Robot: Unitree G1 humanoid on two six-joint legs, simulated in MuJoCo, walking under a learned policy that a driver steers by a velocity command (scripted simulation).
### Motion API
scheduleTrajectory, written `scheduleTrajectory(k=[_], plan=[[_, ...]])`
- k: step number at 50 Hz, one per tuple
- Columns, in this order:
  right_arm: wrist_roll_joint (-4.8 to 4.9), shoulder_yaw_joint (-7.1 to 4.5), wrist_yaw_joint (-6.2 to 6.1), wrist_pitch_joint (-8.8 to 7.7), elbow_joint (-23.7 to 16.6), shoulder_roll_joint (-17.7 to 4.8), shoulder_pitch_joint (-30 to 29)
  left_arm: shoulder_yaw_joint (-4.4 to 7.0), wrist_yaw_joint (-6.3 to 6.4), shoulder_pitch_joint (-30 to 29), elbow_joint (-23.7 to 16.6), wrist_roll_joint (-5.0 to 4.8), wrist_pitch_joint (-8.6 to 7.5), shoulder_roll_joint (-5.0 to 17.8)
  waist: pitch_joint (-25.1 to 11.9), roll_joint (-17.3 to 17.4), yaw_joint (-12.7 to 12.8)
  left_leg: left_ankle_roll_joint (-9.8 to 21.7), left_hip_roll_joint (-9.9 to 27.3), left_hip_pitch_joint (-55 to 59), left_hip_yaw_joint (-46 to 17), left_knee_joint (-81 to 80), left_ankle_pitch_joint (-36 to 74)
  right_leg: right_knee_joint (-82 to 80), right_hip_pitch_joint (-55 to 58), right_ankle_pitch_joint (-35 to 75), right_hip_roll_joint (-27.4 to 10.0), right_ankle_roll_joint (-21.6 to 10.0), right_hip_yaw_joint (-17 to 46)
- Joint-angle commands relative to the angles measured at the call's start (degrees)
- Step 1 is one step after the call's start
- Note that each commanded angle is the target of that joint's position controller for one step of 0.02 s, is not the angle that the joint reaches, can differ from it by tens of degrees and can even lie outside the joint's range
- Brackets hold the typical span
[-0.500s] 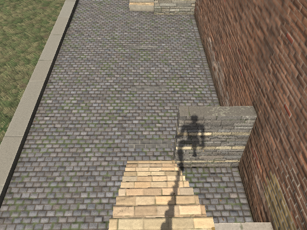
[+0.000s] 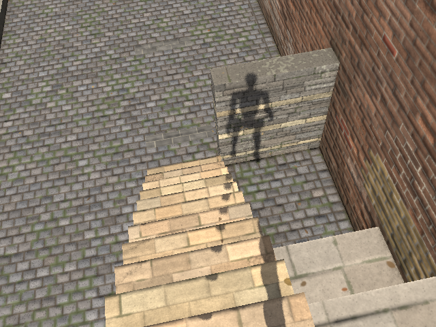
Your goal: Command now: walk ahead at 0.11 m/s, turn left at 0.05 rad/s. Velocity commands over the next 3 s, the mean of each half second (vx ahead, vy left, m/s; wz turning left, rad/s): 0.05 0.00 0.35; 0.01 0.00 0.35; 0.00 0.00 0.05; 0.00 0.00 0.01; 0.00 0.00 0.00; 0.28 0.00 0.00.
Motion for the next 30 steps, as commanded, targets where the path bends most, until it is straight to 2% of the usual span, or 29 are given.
scheduleTrajectory(k=[1, 2, 3, 4, 5, 6, 7, 8, 9, 10, 11, 12, 13, 14, 15, 16, 17, 18, 19, 20, 21, 22, 23, 24, 25, 27, 28, 29, 30], plan=[[0.08, -0.13, 0.33, 2.01, 6.01, 2.41, 23.61, 0.24, 2.92, 5.52, -0.41, 0.98, -1.55, 9.19, -15.17, -7.71, -8.18, 0.14, -0.53, 19.89, 1.44, -5.63, 16.54, -0.01, -1.84, 61.86, -18.38, -4.83, 16.55], [0.59, -1.27, 0.87, 1.24, 3.20, -0.41, 15.09, 1.56, 3.81, 9.97, 0.01, -1.96, -2.43, 10.62, -8.87, -7.84, -2.84, 1.59, -2.14, 3.12, -0.85, -9.06, 22.33, 5.73, 5.14, 42.93, -15.87, -4.71, 16.81], [1.10, -1.47, 0.66, 0.46, 0.11, -1.83, 5.63, 0.94, 4.56, 16.13, 1.13, -2.25, -3.06, 8.11, -4.83, -8.38, 1.33, 2.80, -4.02, -7.74, -4.16, -13.54, 17.59, 7.52, 9.91, 40.01, -14.36, -4.30, 17.85], [1.86, -1.03, 0.75, -0.58, -1.67, -0.17, -0.45, 0.96, 5.63, 21.70, 2.57, -1.63, -2.62, 6.41, -2.62, -6.32, 3.42, 3.34, -5.62, -16.37, -7.10, -17.02, 14.26, 10.72, 14.18, 33.96, -14.05, -3.70, 20.35], [0.09, 0.12, 1.98, -1.22, -4.62, -0.59, -3.77, 1.03, 7.86, 15.94, -2.18, -1.56, -1.66, 4.89, -1.61, 1.01, 2.09, 3.01, -8.39, -5.78, -2.88, -39.03, 33.59, 13.28, 5.17, 20.82, -8.30, -2.39, 9.12], [-0.75, 0.77, 3.57, -1.43, -4.82, 1.78, -3.32, 0.47, 8.87, 12.45, -3.97, -1.38, -0.92, 3.47, -3.93, -0.39, -0.20, 0.70, -6.85, 12.08, 3.35, -46.70, 46.63, 13.44, -5.61, 10.78, -5.75, -2.41, 1.94], [-0.52, 0.54, 4.18, -0.21, -4.21, 3.92, 1.36, 0.16, 8.22, 12.68, -2.97, -0.29, -0.14, 2.57, -5.72, -4.65, -1.71, -0.36, -5.50, 23.78, 4.89, -45.43, 49.90, 12.90, -13.56, 4.41, -5.97, -4.15, 1.35], [0.19, 0.05, 4.12, 0.66, -2.74, 4.00, 8.48, 0.27, 6.93, 8.71, -4.09, 0.98, -0.03, 3.47, -5.80, -8.60, -5.55, -0.82, -5.90, 34.30, 5.58, -37.22, 49.31, 14.54, -23.88, 1.47, -7.53, -5.55, 3.68], [0.62, -0.82, 4.14, 1.09, 0.64, 2.04, 17.86, 0.21, 6.39, 2.35, -5.73, 1.03, -0.26, 3.65, -5.06, -11.09, -10.74, 0.91, -2.65, 37.73, 0.57, -31.74, 49.90, 20.02, -28.09, 3.10, -10.35, -6.71, 7.14], [0.24, -1.35, 3.66, 1.54, 1.57, -0.14, 21.95, 0.14, 6.31, -0.27, -7.46, -0.66, -0.26, 3.31, -4.02, -7.22, -13.14, 0.93, -1.62, 33.88, -0.20, -34.14, 47.21, 26.40, -23.17, 7.57, -11.24, -5.91, 5.87], [0.70, -1.39, 2.47, 2.51, 1.83, 0.24, 24.51, 0.13, 6.26, -1.62, -8.74, -2.08, 0.65, 2.42, -1.89, -2.07, -14.83, -0.71, 0.17, 31.51, 1.07, -51.65, 40.82, 33.83, -16.75, 11.71, -9.21, -4.44, 2.38], [0.17, -2.02, 2.53, 2.67, 5.78, 0.51, 32.84, 0.87, 4.29, -1.69, -7.48, -1.77, 0.91, 2.50, -5.02, 2.76, -17.99, 2.53, 2.91, 46.57, -0.50, -59.19, 46.36, 49.07, -22.28, 15.02, -7.35, -2.66, -0.73], [-0.55, -0.85, 3.23, 2.69, 9.17, 1.03, 41.48, 1.84, 2.52, 1.10, -6.77, -0.50, 0.50, 4.04, -5.53, 13.82, -19.10, 6.83, 6.67, 58.07, -1.13, -58.50, 65.77, 75.18, -31.92, -18.73, 0.66, -0.87, -8.96], [-1.61, 1.33, 3.05, 2.30, 5.78, 0.50, 28.15, 1.83, 1.72, 8.93, -13.17, -1.82, -0.15, 1.55, -3.67, 21.26, -3.47, 12.46, 10.81, 57.95, -12.34, -39.98, 97.41, 76.70, -43.73, -27.70, 0.76, 1.92, -6.09], [-1.48, -0.02, 2.80, 2.13, 3.73, -3.67, 21.37, 2.05, 1.44, 8.70, -16.17, -0.60, -0.52, 3.58, -7.74, 17.08, -1.57, 16.43, 15.91, 59.09, -19.04, -37.09, 102.34, 77.47, -46.96, -24.42, -2.15, 2.89, -1.08], [-3.21, -0.21, 2.77, 2.64, 4.18, -3.94, 22.77, 2.36, 1.38, 3.74, -17.84, -1.69, -0.29, 6.01, -12.07, 6.03, -3.83, 18.40, 17.18, 58.60, -20.81, -38.74, 92.92, 79.16, -47.76, -22.41, -3.08, 2.96, 0.29], [-4.34, -1.29, 2.34, 2.99, 2.66, -7.41, 21.09, 2.56, 2.26, 1.31, -19.21, -0.96, 1.06, 6.66, -13.96, -4.37, -3.72, 18.44, 15.26, 50.31, -21.75, -39.15, 74.25, 72.21, -46.22, -12.30, -3.57, 1.71, 2.36], [-4.01, -1.45, 0.98, 2.79, 4.17, -9.81, 22.40, 2.48, 2.47, -2.42, -21.91, -1.10, 1.90, 4.83, -14.53, -3.99, -2.44, 20.57, 18.19, 46.04, -29.67, -39.81, 62.91, 67.94, -47.37, -6.82, -5.13, 2.74, 5.65], [-5.02, 0.28, -0.18, 3.30, 3.66, -6.31, 19.82, 2.43, 2.68, -8.10, -24.54, -2.32, 3.65, 4.36, -13.14, -6.37, -0.94, 20.82, 20.13, 38.32, -36.75, -44.36, 46.63, 64.50, -46.49, -4.05, -6.36, 4.93, 7.78], [-3.62, 2.62, -1.41, 4.88, 2.10, -1.10, 18.62, 2.52, 2.63, -11.40, -26.05, -2.52, 6.20, 4.80, -7.28, -11.51, -0.67, 17.77, 13.39, 27.51, -28.48, -43.53, 36.91, 58.59, -42.07, 2.54, -5.08, 7.47, 4.18], [-2.46, 3.77, -1.90, 5.76, 0.18, 1.55, 14.92, 1.81, 2.18, -12.13, -27.64, -2.00, 7.43, 1.66, -5.80, -9.36, 1.17, 13.90, 7.68, 21.43, -24.27, -41.67, 30.14, 49.36, -36.14, 7.59, -5.56, 8.07, 1.40], [-2.44, 4.07, -2.27, 5.79, -1.66, 1.39, 13.19, 1.94, 2.01, -12.04, -27.28, -1.10, 7.32, 1.62, -5.69, -7.25, 1.02, 12.43, 5.29, 18.03, -22.76, -38.22, 35.04, 49.25, -32.52, 15.76, -5.08, 8.49, -1.39], [-2.95, 4.47, -2.25, 5.73, -2.59, 1.44, 13.67, 2.10, 1.53, -11.76, -27.68, -1.24, 6.75, 1.58, -6.90, -5.40, 1.10, 11.44, 4.43, 15.01, -22.73, -38.26, 37.41, 50.20, -28.13, 18.24, -4.77, 9.13, -2.38], [-2.54, 4.73, -2.14, 5.19, -4.01, 1.25, 13.30, 2.04, 1.43, -12.35, -28.00, -0.67, 6.52, 1.40, -8.15, -2.66, 0.43, 10.21, 2.53, 14.86, -20.81, -37.77, 39.78, 47.97, -25.38, 21.20, -5.05, 9.39, -3.09], [-1.90, 4.66, -2.64, 4.86, -2.90, 1.51, 19.30, 2.77, 1.40, -14.04, -28.56, -1.50, 6.34, 2.36, -8.54, -0.43, -1.98, 10.81, 0.17, 21.73, -20.85, -34.56, 35.58, 47.65, -29.85, 23.75, -3.40, 9.83, -2.21], [-2.19, 4.41, -3.68, 4.74, -3.13, 2.24, 23.99, 2.71, 0.97, -17.55, -30.92, -1.14, 5.92, 2.77, -7.90, 1.97, -3.72, 11.97, -0.02, 28.68, -23.42, -32.47, 33.02, 46.77, -34.79, 22.31, -3.95, 10.05, 1.28], [-2.27, 3.92, -3.34, 4.45, -4.23, 2.07, 24.01, 3.87, 0.41, -16.80, -30.87, -1.18, 5.33, 5.28, -8.12, 2.35, -3.52, 13.36, -0.48, 29.76, -26.02, -32.31, 29.35, 44.83, -34.37, 20.96, -4.16, 10.16, 3.40], [-1.98, 3.14, -3.70, 4.47, -6.35, 0.78, 20.38, 4.42, 0.21, -15.79, -31.13, -1.64, 4.87, 6.68, -7.33, 2.66, -2.20, 14.21, -0.68, 29.08, -27.46, -31.26, 26.32, 42.58, -32.91, 20.92, -5.00, 10.24, 5.09], [-1.72, 2.59, -3.94, 4.57, -7.42, -0.05, 19.49, 4.89, -0.11, -17.39, -31.62, -1.40, 4.15, 7.65, -7.32, 2.96, -2.64, 15.00, -0.44, 30.09, -28.58, -29.86, 26.38, 41.83, -32.78, 20.48, -4.86, 10.31, 5.25]])
Next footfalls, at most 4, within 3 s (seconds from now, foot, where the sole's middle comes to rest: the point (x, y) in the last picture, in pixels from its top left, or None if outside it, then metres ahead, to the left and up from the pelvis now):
0.26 left None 0.20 0.11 -0.97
0.80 right None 0.41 -0.16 -0.99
1.04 right None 0.47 -0.10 -1.18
1.16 left None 0.29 0.07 -0.95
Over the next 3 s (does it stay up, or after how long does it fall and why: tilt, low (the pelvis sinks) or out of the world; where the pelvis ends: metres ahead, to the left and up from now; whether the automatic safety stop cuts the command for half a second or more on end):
stays up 0.48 0.10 -0.42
